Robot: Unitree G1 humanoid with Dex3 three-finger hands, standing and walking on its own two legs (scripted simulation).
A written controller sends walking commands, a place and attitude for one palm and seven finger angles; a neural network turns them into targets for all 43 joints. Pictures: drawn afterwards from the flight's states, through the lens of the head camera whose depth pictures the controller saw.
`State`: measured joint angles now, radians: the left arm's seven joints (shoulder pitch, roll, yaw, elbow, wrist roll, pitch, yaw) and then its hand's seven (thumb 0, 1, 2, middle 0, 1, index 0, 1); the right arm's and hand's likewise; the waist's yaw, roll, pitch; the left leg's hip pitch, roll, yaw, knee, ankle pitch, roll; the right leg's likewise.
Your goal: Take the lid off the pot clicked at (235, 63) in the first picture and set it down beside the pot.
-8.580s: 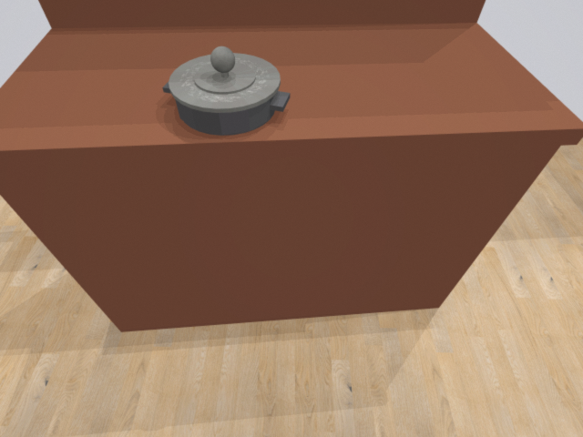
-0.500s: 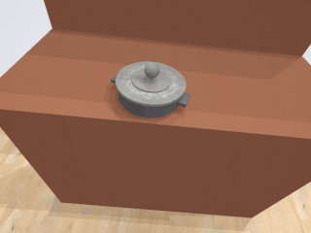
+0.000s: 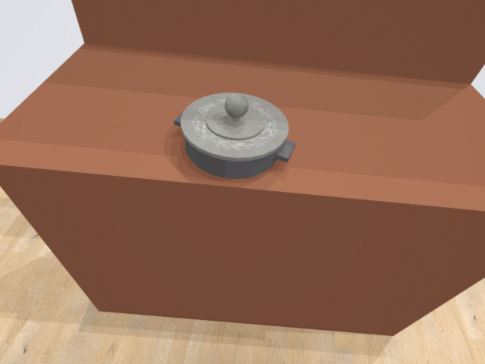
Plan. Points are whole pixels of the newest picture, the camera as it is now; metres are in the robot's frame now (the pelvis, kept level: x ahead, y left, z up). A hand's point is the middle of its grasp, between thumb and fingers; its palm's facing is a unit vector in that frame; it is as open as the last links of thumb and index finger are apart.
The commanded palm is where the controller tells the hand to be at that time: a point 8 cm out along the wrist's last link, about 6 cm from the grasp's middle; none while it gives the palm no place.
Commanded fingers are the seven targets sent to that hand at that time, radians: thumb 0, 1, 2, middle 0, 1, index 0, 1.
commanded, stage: look again from close up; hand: left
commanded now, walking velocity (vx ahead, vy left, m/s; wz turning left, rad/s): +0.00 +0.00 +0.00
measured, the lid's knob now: (236, 105) +0.52 +0.06 +0.17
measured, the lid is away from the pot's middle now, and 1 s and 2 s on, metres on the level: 0.00 0.00 0.00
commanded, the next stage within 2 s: lift the closed hand beside the body in 0.82 s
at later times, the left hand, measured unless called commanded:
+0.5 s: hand out of the picture -0.01 +0.16 -0.18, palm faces +0.03 -0.99 -0.15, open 7.4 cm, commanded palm none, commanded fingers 0.00 0.90 0.90 -0.20 -0.30 -0.20 -0.30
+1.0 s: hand out of the picture +0.06 +0.16 -0.15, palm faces +0.11 -0.97 -0.20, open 7.3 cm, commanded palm +0.10 +0.21 -0.04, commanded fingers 0.00 0.90 0.90 -0.42 -0.54 -0.42 -0.54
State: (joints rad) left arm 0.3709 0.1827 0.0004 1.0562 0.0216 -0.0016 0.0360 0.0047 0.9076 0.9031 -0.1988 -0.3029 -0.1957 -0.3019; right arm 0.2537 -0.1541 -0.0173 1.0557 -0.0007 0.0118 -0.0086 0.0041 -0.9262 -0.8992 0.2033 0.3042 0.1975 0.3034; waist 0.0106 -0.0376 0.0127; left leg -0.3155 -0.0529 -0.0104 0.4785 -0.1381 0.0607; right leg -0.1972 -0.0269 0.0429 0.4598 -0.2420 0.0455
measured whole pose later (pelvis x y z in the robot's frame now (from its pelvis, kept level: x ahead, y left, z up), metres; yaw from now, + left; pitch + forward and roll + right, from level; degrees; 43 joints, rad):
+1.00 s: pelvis +0.02 -0.01 +0.00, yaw +1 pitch -2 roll +0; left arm 0.44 0.20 -0.04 0.65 -0.07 0.03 0.11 0.01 0.91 0.90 -0.21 -0.32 -0.21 -0.32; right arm 0.31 -0.16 0.02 0.97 0.03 -0.09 -0.03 0.01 -0.94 -0.90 0.20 0.30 0.20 0.30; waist -0.01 -0.04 0.05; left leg -0.28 -0.06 -0.03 0.45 -0.15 0.05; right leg -0.17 -0.03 0.03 0.47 -0.28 0.02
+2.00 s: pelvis +0.05 -0.04 +0.01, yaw -1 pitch -3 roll -1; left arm 0.74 0.35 0.29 -0.57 -0.04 -0.12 0.08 0.02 0.89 0.90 -1.30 -1.50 -1.30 -1.50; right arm 0.17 -0.22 0.00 0.59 0.00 -0.10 -0.06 0.01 -0.91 -0.90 0.20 0.30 0.20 0.30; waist 0.07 0.04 0.04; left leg -0.14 0.00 -0.03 0.38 -0.18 0.01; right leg 0.01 0.02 0.04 0.27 -0.23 0.00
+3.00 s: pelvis +0.00 -0.03 +0.00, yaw +1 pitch -5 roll -1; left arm 0.07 0.69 0.16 -0.39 0.67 0.15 -0.17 0.01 0.45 1.23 -1.22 -0.95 -1.21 -0.95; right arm 0.08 -0.28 0.06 0.57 0.03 0.10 0.00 0.01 -0.91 -0.90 0.20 0.30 0.20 0.30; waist 0.11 0.11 0.01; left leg -0.25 -0.03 -0.04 0.47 -0.14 0.03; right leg -0.14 0.00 0.01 0.47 -0.26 0.02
